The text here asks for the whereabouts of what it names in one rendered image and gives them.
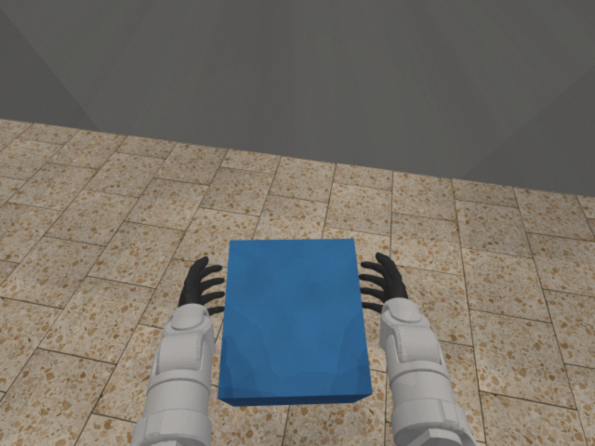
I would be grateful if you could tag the carton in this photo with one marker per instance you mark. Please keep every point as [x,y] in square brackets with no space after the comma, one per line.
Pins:
[293,328]

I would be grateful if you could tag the right robot forearm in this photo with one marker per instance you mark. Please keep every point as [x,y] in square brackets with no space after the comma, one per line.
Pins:
[425,411]

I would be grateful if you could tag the left robot forearm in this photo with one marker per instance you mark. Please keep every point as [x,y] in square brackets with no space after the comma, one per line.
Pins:
[176,407]

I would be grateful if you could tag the left robot hand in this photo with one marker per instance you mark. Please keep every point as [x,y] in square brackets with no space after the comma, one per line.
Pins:
[193,287]

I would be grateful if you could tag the right robot hand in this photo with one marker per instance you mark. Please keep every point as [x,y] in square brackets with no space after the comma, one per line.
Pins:
[392,283]

